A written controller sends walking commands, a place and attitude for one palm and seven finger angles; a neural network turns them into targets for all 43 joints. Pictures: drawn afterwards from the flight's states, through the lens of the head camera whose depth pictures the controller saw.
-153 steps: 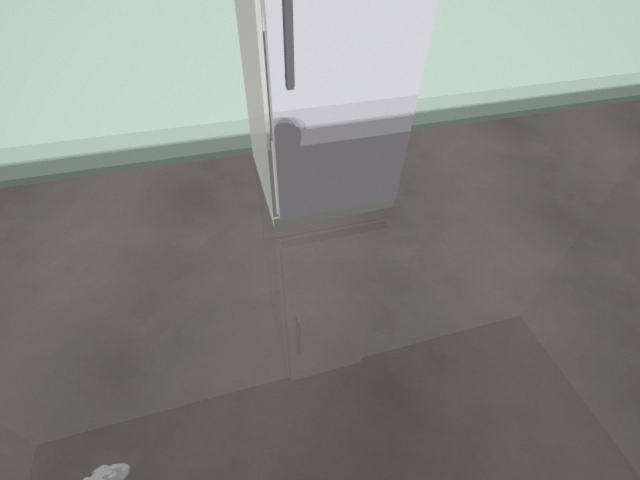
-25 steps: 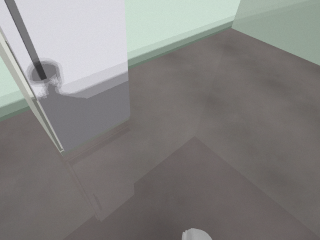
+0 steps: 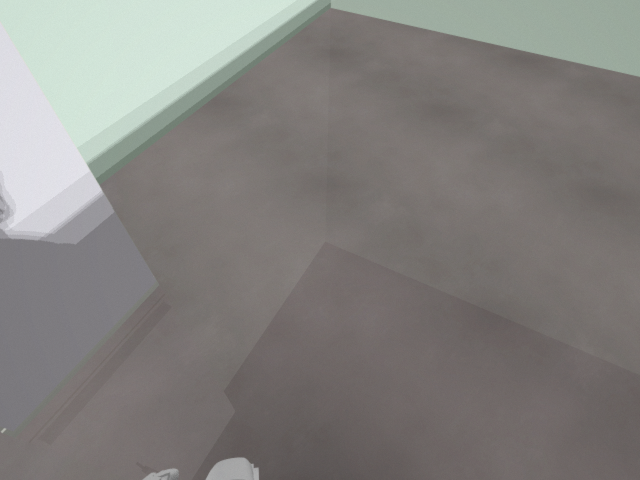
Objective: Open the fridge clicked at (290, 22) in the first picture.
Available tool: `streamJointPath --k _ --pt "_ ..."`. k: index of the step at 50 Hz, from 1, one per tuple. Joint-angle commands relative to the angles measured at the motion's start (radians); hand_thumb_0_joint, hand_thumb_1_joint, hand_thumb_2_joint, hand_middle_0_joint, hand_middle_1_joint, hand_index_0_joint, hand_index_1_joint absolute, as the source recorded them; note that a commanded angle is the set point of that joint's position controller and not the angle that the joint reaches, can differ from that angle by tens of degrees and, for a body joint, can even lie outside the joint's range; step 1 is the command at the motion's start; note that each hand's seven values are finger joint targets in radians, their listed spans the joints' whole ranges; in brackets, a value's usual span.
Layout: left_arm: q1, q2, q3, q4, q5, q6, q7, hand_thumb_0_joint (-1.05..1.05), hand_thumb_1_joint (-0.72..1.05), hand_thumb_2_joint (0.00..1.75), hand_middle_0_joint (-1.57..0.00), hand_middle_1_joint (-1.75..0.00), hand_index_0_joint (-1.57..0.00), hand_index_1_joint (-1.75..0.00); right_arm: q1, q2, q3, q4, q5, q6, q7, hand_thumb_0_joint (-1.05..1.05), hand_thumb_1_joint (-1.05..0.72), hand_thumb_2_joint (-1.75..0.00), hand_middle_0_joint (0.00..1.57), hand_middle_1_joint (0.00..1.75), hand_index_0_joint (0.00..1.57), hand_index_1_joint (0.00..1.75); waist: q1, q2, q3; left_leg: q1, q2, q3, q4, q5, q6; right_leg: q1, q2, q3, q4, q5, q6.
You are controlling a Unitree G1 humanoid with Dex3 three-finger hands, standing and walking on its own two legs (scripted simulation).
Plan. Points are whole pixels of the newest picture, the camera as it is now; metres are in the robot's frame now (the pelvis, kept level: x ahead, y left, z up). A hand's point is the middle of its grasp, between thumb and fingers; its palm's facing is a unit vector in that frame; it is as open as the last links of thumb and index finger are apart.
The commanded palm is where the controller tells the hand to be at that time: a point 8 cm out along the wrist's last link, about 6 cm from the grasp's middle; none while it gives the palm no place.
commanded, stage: walk to a spot facing it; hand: left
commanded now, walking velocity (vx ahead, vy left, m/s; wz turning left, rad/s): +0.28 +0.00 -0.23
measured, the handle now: out of the picture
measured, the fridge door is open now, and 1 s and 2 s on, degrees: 0 0 0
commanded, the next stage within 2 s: turn to face it in 0.06 s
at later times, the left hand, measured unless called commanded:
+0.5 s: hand out of the picture +0.14 +0.23 -0.18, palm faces +0.12 -0.98 -0.14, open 7.4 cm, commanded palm none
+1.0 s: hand (164, 408) +0.24 +0.24 -0.13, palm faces +0.32 -0.90 -0.30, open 7.4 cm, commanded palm none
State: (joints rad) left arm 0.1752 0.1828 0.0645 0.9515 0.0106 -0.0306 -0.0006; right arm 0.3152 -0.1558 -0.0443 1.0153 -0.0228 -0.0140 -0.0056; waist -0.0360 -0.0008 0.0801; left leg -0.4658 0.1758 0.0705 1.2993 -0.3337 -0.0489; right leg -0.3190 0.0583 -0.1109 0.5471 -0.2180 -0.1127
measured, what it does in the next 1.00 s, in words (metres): walks ahead, turning left: left foot, then right foot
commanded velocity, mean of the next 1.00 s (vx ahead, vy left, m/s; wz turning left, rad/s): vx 0.03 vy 0.00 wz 0.49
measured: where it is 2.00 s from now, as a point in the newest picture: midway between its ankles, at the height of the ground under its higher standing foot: outside the picture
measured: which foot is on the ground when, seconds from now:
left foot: up 0.00-0.34, down 0.36-0.94, up 0.96-1.00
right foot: down 0.00-0.38, up 0.40-0.92, down 0.94-1.00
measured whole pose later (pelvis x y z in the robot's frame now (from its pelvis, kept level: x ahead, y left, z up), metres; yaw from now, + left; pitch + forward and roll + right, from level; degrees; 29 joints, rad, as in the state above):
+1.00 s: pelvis +0.17 +0.01 +0.01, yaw +19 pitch +1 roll +0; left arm 0.13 0.20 0.05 0.87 0.02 0.03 0.04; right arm 0.28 -0.24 -0.10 0.96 -0.02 0.07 0.00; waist -0.05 0.06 0.03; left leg -0.48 -0.09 -0.11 0.80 -0.38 -0.02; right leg -0.22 -0.01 -0.03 0.51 -0.30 -0.01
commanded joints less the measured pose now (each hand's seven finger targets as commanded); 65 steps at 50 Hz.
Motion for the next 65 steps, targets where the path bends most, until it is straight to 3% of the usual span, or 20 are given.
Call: streamJointPath --k 1,8,13,16,17,18,19,20,23,30,37,42,45,46,47,48,50,53,57,65 --pt "0.075 0.138 0.029 -0.026 0.011 -0.037 0.005 0.00 0.90 0.90 -0.20 -0.30 -0.20 -0.30 0.067 -0.073 -0.024 -0.051 -0.008 -0.002 -0.001 0.00 -0.90 -0.90 0.20 0.30 0.20 0.30 -0.007 -0.051 -0.051 -0.053 0.010 -0.029 -0.118 0.082 -0.018 -0.025 -0.265 0.265 -0.325 0.141 -0.068" --pt "0.207 0.126 0.018 0.024 0.009 -0.048 0.008 0.00 0.90 0.90 -0.20 -0.30 -0.20 -0.30 -0.163 -0.080 -0.014 -0.127 -0.006 -0.016 0.013 0.00 -0.90 -0.90 0.20 0.30 0.20 0.30 0.061 -0.107 -0.066 -0.182 -0.029 -0.022 -0.372 0.115 -0.027 0.212 -0.256 0.295 -0.263 0.388 -0.079" --pt "0.250 0.109 -0.005 0.070 0.011 -0.045 0.028 0.00 0.90 0.90 -0.20 -0.30 -0.20 -0.30 -0.225 -0.051 0.009 -0.104 0.009 -0.023 0.017 0.00 -0.90 -0.90 0.20 0.30 0.20 0.30 0.082 -0.101 -0.091 -0.036 -0.093 0.019 -0.591 0.097 0.005 0.314 -0.272 0.219 -0.194 0.686 -0.040" --pt "0.221 0.116 -0.011 0.083 0.005 -0.035 0.037 0.00 0.90 0.90 -0.20 -0.30 -0.20 -0.30 -0.145 -0.065 0.011 -0.061 0.010 -0.025 0.006 0.00 -0.90 -0.90 0.20 0.30 0.20 0.30 0.036 -0.109 -0.094 0.146 -0.142 0.033 -0.759 0.209 0.031 0.294 -0.249 0.136 -0.095 0.745 0.015" --pt "0.207 0.116 -0.010 0.084 0.003 -0.028 0.040 0.00 0.90 0.90 -0.20 -0.30 -0.20 -0.30 -0.060 -0.099 0.003 -0.033 0.008 -0.027 0.004 0.00 -0.90 -0.90 0.20 0.30 0.20 0.30 0.003 -0.065 -0.115 0.262 -0.130 0.007 -0.835 0.367 0.043 0.256 -0.233 0.108 0.018 0.669 0.050" --pt "0.226 0.097 -0.012 0.074 -0.006 -0.023 0.040 0.00 0.90 0.90 -0.20 -0.30 -0.20 -0.30 0.026 -0.165 -0.009 -0.019 -0.003 -0.031 -0.001 0.00 -0.90 -0.90 0.20 0.30 0.20 0.30 -0.023 0.066 -0.187 0.458 -0.010 -0.112 -0.823 0.709 0.103 0.118 -0.170 0.051 0.196 0.440 0.103" --pt "0.273 0.060 -0.021 0.067 -0.018 -0.021 0.040 0.00 0.90 0.90 -0.20 -0.30 -0.20 -0.30 0.075 -0.232 -0.022 -0.012 0.000 -0.029 -0.003 0.00 -0.90 -0.90 0.20 0.30 0.20 0.30 -0.013 0.273 -0.244 0.616 0.214 -0.351 -0.820 1.140 0.241 -0.094 -0.072 0.007 0.436 -0.231 0.150" --pt "0.253 0.082 -0.020 0.055 -0.009 -0.013 0.048 0.00 0.90 0.90 -0.20 -0.30 -0.20 -0.30 0.060 -0.232 -0.013 -0.011 0.012 -0.011 -0.010 0.00 -0.90 -0.90 0.20 0.30 0.20 0.30 0.005 0.226 -0.217 0.514 0.252 -0.375 -0.878 1.099 0.305 -0.095 -0.081 0.082 0.550 -0.451 0.153" --pt "0.137 0.093 0.003 0.042 0.006 0.017 0.036 0.00 0.90 0.90 -0.20 -0.30 -0.20 -0.30 -0.062 -0.178 -0.006 -0.052 0.008 0.000 -0.019 0.00 -0.90 -0.90 0.20 0.30 0.20 0.30 0.028 0.131 -0.059 0.274 0.146 -0.339 -0.976 0.656 0.255 -0.149 -0.140 0.117 0.595 -0.315 0.165" --pt "0.101 0.071 0.029 -0.003 0.011 0.057 0.026 0.00 0.90 0.90 -0.20 -0.30 -0.20 -0.30 -0.089 -0.195 -0.040 -0.096 0.005 0.012 -0.011 0.00 -0.90 -0.90 0.20 0.30 0.20 0.30 0.038 0.113 -0.109 0.194 0.040 -0.338 -1.052 0.187 0.213 -0.151 -0.133 0.108 0.514 -0.144 0.188" --pt "-0.044 0.090 0.031 -0.091 0.006 0.056 0.026 0.00 0.90 0.90 -0.20 -0.30 -0.20 -0.30 -0.022 -0.232 -0.068 -0.098 -0.003 0.026 -0.008 0.00 -0.90 -0.90 0.20 0.30 0.20 0.30 -0.006 0.153 -0.122 0.266 0.032 -0.471 -1.004 0.246 0.236 -0.166 -0.098 0.122 0.343 -0.210 0.193" --pt "-0.014 0.103 0.026 -0.113 -0.006 0.053 0.031 0.00 0.90 0.90 -0.20 -0.30 -0.20 -0.30 -0.041 -0.255 -0.082 -0.120 -0.004 0.038 -0.006 0.00 -0.90 -0.90 0.20 0.30 0.20 0.30 0.010 0.188 -0.166 0.255 -0.002 -0.525 -0.952 0.367 0.220 -0.027 -0.048 0.126 0.148 -0.213 0.175" --pt "0.076 0.141 0.035 -0.101 -0.011 0.045 0.038 0.00 0.90 0.90 -0.20 -0.30 -0.20 -0.30 -0.078 -0.235 -0.085 -0.143 0.006 0.046 0.002 0.00 -0.90 -0.90 0.20 0.30 0.20 0.30 0.057 0.129 -0.188 0.102 -0.082 -0.480 -0.890 0.247 0.130 0.239 -0.070 0.121 -0.172 -0.034 0.153" --pt "0.099 0.210 0.048 -0.102 0.000 0.038 0.045 0.00 0.90 0.90 -0.20 -0.30 -0.20 -0.30 -0.071 -0.181 -0.079 -0.152 0.017 0.048 0.007 0.00 -0.90 -0.90 0.20 0.30 0.20 0.30 0.068 -0.049 -0.194 -0.083 -0.162 -0.368 -0.734 0.036 0.066 0.395 -0.254 0.281 -0.292 -0.094 0.100" --pt "0.071 0.297 0.056 -0.126 0.015 0.034 0.049 0.00 0.90 0.90 -0.20 -0.30 -0.20 -0.30 -0.067 -0.137 -0.071 -0.182 0.014 0.046 0.006 0.00 -0.90 -0.90 0.20 0.30 0.20 0.30 0.068 -0.301 -0.151 -0.247 -0.283 -0.141 -0.468 -0.210 -0.010 0.376 -0.530 0.539 -0.342 -0.060 -0.006" --pt "0.020 0.273 0.043 -0.145 0.007 0.040 0.051 0.00 0.90 0.90 -0.20 -0.30 -0.20 -0.30 -0.090 -0.194 -0.082 -0.180 -0.003 0.048 0.006 0.00 -0.90 -0.90 0.20 0.30 0.20 0.30 0.052 -0.188 -0.110 -0.177 -0.217 -0.160 -0.282 -0.219 0.008 0.189 -0.558 0.459 -0.322 0.024 -0.045" --pt "-0.096 0.194 0.025 -0.166 0.003 0.029 0.046 0.00 0.90 0.90 -0.20 -0.30 -0.20 -0.30 -0.049 -0.173 -0.083 -0.138 -0.005 0.071 0.021 0.00 -0.90 -0.90 0.20 0.30 0.20 0.30 -0.016 -0.162 -0.035 -0.133 -0.178 -0.143 -0.126 -0.085 -0.005 0.074 -0.411 0.283 -0.305 0.064 0.001" --pt "-0.055 0.158 0.010 -0.154 0.004 0.018 0.041 0.00 0.90 0.90 -0.20 -0.30 -0.20 -0.30 -0.045 -0.161 -0.071 -0.130 0.000 0.073 0.031 0.00 -0.90 -0.90 0.20 0.30 0.20 0.30 -0.012 -0.173 -0.004 -0.154 -0.152 -0.082 -0.084 -0.013 -0.030 0.136 -0.353 0.112 -0.223 0.344 0.022" --pt "0.077 0.187 0.017 -0.112 0.010 0.020 0.042 0.00 0.90 0.90 -0.20 -0.30 -0.20 -0.30 -0.155 -0.156 -0.059 -0.165 0.003 0.077 0.032 0.00 -0.90 -0.90 0.20 0.30 0.20 0.30 0.049 -0.175 -0.024 -0.146 -0.136 -0.043 -0.204 -0.060 -0.042 0.247 -0.385 0.089 -0.179 0.481 0.004" --pt "0.122 0.256 0.037 -0.097 0.020 0.038 0.033 0.00 0.90 0.90 -0.20 -0.30 -0.20 -0.30 -0.245 -0.152 -0.036 -0.198 0.011 0.062 0.037 0.00 -0.90 -0.90 0.20 0.30 0.20 0.30 0.083 -0.259 -0.073 0.045 -0.150 0.051 -0.545 -0.093 -0.005 0.260 -0.417 0.018 -0.091 0.536 0.013"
